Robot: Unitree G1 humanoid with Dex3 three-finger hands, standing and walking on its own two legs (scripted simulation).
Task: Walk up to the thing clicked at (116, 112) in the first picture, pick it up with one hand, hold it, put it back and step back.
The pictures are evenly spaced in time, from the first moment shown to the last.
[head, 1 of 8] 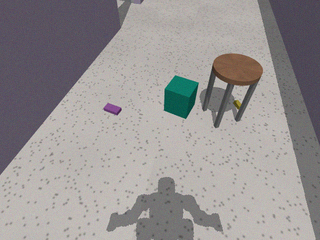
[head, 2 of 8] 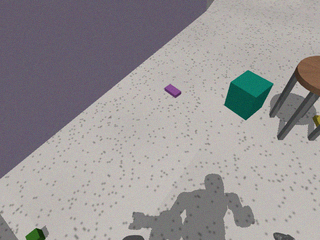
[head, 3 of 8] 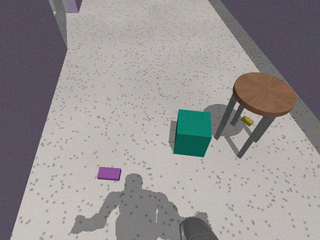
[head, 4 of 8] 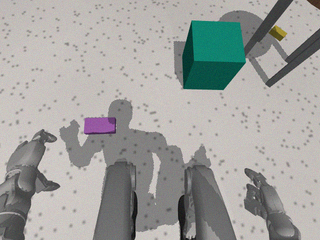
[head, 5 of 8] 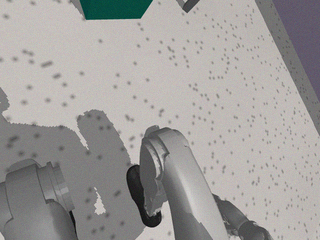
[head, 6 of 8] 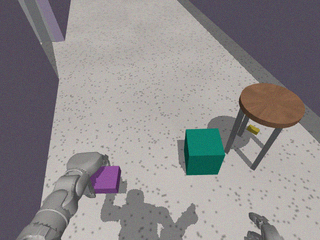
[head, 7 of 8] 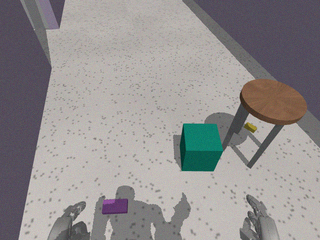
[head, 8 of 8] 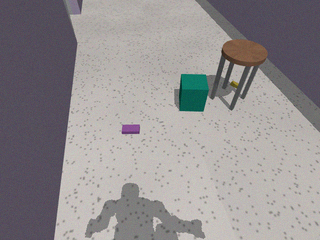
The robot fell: no
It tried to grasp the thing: yes
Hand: left
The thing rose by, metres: 0.69
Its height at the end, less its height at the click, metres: +0.00
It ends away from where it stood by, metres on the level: 0.02
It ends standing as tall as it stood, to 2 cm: yes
